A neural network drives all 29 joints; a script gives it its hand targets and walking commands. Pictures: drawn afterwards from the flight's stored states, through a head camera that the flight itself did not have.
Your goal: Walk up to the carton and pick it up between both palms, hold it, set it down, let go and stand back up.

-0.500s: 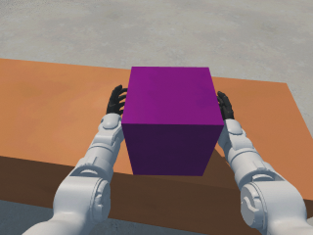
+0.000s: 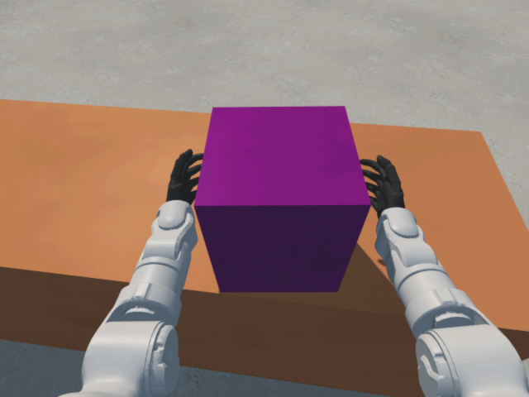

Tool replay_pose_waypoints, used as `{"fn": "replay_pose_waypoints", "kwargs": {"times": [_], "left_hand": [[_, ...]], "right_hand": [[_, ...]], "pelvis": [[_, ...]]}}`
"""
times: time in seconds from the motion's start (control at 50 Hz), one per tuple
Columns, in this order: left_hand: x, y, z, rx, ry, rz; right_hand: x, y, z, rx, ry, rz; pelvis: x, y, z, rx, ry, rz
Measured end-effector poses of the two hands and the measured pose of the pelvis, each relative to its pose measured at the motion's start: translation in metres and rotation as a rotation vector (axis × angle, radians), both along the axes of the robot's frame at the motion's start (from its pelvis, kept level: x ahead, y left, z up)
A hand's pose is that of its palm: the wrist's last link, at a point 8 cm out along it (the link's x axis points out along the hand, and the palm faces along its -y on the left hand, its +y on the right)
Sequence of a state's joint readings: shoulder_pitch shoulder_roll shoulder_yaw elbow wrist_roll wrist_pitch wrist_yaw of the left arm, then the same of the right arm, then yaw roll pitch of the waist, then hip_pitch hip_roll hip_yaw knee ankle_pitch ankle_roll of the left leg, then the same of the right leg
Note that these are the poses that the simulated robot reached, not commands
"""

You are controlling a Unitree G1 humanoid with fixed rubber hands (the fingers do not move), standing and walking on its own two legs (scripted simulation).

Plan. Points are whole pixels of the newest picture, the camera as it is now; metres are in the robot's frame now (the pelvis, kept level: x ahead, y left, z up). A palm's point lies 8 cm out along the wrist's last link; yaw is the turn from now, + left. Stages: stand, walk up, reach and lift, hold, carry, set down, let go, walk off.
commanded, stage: set down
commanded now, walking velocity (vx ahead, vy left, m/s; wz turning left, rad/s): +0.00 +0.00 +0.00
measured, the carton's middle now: (278, 204) +0.43 +0.03 +0.05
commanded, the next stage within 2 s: none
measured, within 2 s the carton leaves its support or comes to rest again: neither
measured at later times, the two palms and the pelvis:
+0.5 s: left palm (142, 188) +0.39 +0.22 +0.14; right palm (435, 192) +0.40 -0.19 +0.13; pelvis -0.02 -0.01 +0.00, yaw +1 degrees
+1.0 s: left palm (152, 176) +0.40 +0.20 +0.15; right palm (445, 183) +0.40 -0.20 +0.14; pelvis +0.00 +0.00 +0.01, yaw +1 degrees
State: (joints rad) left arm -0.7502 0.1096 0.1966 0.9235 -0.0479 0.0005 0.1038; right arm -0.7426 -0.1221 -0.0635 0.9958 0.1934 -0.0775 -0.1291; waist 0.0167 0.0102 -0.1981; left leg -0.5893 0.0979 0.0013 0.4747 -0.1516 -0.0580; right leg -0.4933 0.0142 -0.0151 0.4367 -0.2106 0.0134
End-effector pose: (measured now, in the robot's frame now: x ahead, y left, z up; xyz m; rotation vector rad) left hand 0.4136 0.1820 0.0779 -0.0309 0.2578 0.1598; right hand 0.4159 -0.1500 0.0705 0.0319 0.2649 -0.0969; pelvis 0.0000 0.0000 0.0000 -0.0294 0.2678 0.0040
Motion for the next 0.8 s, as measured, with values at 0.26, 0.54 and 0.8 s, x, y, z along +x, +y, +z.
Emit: {"fn": "replay_pose_waypoints", "kwargs": {"times": [0.26, 0.54, 0.8], "left_hand": [[-0.018, 0.017, 0.025, -0.002, 0.001, 0.002], [-0.029, 0.039, 0.059, 0.024, 0.01, -0.006], [-0.023, 0.035, 0.062, 0.021, 0.043, -0.043]], "right_hand": [[-0.018, -0.041, 0.03, -0.016, 0.002, -0.003], [-0.02, -0.042, 0.061, -0.012, -0.005, 0.041], [-0.016, -0.041, 0.061, 0.0, 0.003, 0.028]], "pelvis": [[-0.015, -0.004, 0.001, 0.013, -0.049, -0.004], [-0.02, -0.005, 0.005, 0.023, -0.102, 0.008], [-0.008, 0.0, 0.006, 0.02, -0.1, 0.022]]}}
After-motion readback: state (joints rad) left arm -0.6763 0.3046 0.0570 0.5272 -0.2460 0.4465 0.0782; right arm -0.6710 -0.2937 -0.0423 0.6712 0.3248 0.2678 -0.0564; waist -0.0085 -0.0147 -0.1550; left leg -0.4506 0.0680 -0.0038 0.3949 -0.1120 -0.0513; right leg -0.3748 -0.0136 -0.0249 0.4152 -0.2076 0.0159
